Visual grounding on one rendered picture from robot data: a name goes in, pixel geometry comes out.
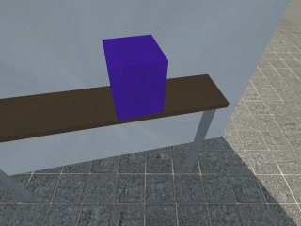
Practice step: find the table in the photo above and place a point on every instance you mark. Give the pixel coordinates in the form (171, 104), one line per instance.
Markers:
(67, 111)

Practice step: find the carton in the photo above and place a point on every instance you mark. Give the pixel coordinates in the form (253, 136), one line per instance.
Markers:
(137, 71)

